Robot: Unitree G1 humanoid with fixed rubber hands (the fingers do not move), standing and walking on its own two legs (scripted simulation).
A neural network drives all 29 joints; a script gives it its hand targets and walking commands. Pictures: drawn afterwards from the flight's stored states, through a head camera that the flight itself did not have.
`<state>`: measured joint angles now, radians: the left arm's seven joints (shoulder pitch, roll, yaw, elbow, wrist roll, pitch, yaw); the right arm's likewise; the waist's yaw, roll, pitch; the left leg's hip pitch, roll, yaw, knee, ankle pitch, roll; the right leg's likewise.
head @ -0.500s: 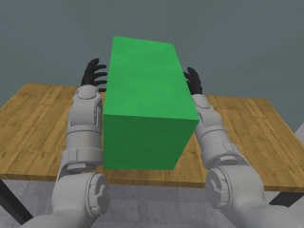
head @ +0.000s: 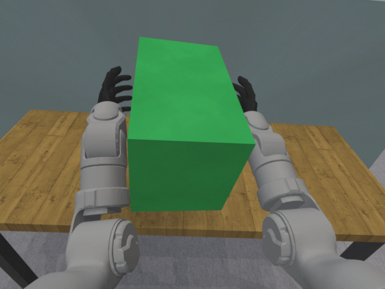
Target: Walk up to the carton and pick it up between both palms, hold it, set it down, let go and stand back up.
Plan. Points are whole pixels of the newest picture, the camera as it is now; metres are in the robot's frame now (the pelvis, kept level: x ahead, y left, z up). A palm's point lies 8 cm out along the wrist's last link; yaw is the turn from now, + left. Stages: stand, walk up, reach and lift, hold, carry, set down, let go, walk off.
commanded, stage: hold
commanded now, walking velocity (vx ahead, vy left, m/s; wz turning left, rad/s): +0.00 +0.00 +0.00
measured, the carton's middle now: (178, 120) +0.39 +0.04 +0.20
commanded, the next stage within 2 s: none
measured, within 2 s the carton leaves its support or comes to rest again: neither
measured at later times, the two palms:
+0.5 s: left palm (111, 104) +0.36 +0.16 +0.24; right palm (249, 111) +0.38 -0.10 +0.23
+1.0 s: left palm (110, 101) +0.36 +0.16 +0.25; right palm (250, 108) +0.38 -0.10 +0.24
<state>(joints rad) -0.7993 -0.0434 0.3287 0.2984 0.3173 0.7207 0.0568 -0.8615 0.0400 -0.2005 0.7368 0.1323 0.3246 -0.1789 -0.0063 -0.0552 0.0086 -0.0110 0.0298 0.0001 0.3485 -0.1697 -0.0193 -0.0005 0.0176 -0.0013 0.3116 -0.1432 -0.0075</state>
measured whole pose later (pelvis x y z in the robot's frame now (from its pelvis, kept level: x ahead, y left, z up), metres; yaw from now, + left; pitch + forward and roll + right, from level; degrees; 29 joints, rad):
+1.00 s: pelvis +0.00 +0.00 +0.00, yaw +0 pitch -10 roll +0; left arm -0.80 -0.04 0.31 0.21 0.32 0.79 0.04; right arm -0.86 0.02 -0.17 0.64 0.18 0.40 -0.20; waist -0.02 -0.05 0.01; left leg -0.01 0.03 0.00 0.35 -0.17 -0.02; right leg 0.00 0.02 0.00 0.31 -0.14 -0.01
